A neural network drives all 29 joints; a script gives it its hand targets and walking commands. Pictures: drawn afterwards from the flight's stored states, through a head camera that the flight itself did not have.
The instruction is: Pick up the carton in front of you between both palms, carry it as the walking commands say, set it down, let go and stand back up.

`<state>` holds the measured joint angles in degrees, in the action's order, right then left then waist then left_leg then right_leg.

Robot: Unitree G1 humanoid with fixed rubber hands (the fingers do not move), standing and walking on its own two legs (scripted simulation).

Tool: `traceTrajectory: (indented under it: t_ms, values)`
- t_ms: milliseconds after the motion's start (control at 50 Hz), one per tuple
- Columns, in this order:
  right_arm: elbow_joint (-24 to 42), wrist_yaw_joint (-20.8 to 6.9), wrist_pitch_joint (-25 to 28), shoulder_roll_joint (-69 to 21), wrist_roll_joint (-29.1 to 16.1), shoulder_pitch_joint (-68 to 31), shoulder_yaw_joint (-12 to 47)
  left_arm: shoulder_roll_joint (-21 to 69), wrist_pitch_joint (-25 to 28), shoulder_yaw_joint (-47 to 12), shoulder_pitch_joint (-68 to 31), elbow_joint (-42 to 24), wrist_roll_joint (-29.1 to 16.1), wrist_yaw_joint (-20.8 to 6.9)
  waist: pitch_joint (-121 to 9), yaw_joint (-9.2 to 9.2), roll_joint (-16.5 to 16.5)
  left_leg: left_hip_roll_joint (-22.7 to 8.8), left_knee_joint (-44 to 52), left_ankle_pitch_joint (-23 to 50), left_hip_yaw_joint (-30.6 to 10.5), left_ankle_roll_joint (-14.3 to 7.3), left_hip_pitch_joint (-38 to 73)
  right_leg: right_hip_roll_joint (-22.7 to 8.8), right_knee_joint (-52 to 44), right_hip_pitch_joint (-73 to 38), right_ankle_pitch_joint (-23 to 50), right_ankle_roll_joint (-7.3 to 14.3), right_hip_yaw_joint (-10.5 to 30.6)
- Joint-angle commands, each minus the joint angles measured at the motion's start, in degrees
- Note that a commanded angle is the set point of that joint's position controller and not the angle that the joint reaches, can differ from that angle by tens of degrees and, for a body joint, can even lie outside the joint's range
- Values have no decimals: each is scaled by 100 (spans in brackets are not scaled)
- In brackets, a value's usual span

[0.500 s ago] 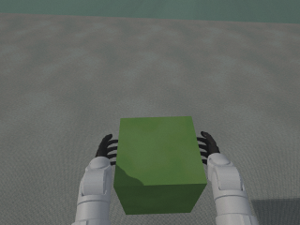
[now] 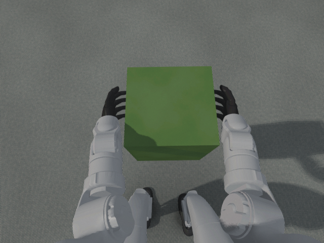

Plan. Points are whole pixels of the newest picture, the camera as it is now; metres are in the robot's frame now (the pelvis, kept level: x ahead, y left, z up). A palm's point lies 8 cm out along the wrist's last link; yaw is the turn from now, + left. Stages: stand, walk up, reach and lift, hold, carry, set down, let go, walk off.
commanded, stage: set down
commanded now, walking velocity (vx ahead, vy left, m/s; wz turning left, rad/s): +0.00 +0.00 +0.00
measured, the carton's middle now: (168, 120) +0.41 -0.01 -0.13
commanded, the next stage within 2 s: none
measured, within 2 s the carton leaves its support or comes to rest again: rests again in 1.76 s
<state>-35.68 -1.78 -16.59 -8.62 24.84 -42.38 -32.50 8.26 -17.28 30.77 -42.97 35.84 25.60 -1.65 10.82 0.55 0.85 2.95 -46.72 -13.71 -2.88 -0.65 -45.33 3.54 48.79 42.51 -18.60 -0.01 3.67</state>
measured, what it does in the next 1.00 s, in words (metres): lowers itself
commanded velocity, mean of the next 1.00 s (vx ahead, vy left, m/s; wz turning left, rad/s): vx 0.00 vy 0.00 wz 0.00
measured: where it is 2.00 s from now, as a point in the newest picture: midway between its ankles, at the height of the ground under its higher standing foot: (165, 218)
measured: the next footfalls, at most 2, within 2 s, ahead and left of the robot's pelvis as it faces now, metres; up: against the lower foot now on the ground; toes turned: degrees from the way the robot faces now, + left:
none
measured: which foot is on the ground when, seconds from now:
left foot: down 0.00-1.00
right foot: down 0.00-1.00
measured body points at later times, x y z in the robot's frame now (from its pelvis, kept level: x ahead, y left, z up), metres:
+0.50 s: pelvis +0.01 +0.00 -0.12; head +0.27 +0.01 +0.25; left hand +0.47 +0.15 -0.22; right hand +0.47 -0.15 -0.21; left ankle +0.09 +0.11 -0.69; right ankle +0.05 -0.12 -0.69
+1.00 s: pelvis -0.03 +0.00 -0.25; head +0.31 +0.01 +0.05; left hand +0.51 +0.15 -0.38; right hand +0.51 -0.15 -0.37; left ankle +0.09 +0.11 -0.69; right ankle +0.05 -0.12 -0.69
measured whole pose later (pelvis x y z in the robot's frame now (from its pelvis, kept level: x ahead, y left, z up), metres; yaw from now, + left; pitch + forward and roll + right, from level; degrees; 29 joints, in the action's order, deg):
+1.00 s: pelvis -0.03 +0.00 -0.25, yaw -3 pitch +46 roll -2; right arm -44.2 4.4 -16.5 4.6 9.3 -70.9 -25.3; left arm -4.0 -17.8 26.2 -69.6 41.1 11.6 4.1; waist 1.8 -1.2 0.9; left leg 6.2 -103.1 -27.8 -4.0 1.9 -120.6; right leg 8.8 105.1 117.1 -33.7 -2.4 2.3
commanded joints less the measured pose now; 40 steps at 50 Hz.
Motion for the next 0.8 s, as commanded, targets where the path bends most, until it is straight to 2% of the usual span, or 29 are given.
traceTrajectory:
  t_ms: [0,100,160,240,300,440,640,780]
  values:
    - [-241,-851,721,-4348,-973,-2897,2803,4379,724,-2713,-2788,295,-967,-767,-4522,7,-62,396,-419,1236,-41,41,1851,424,-1,255,1046,-61,-195]
    - [652,-850,879,-4762,-1865,-3397,4262,4865,860,-4216,-3276,-565,-1780,-761,-7746,1,-159,415,-1558,2712,-58,116,2041,531,1008,726,2161,-187,-184]
    - [721,-840,675,-4920,-2051,-3299,4562,5005,667,-4497,-3152,-704,-1934,-781,-8104,-37,-132,454,-1850,2598,1,153,1364,554,1309,1047,2137,-237,-176]
    - [278,-984,306,-5060,-1931,-3182,4278,5059,327,-4136,-3000,-286,-1742,-954,-7137,-77,-118,493,-1963,1597,102,181,-3,558,1535,1756,1436,-259,-212]
    - [-118,-1071,149,-5044,-1784,-3255,3888,5012,168,-3749,-3070,63,-1590,-1044,-6539,-73,-142,506,-2109,1143,144,178,-706,554,1701,2351,1064,-237,-234]
    - [-525,-984,279,-4714,-1665,-3705,3392,4690,298,-3311,-3523,404,-1529,-943,-6587,-54,-157,545,-2778,1171,167,214,-1616,605,2374,3304,1069,-224,-282]
    - [-289,-732,355,-4314,-2117,-4851,3713,4378,333,-3586,-4677,179,-1973,-647,-7805,-125,-175,628,-3867,1130,355,342,-2079,748,3474,3906,889,-283,-494]
    - [-393,-668,192,-4059,-2251,-5673,3638,4154,152,-3469,-5438,268,-2096,-582,-7819,-152,-196,622,-4456,717,449,334,-2452,768,4068,4457,409,-267,-627]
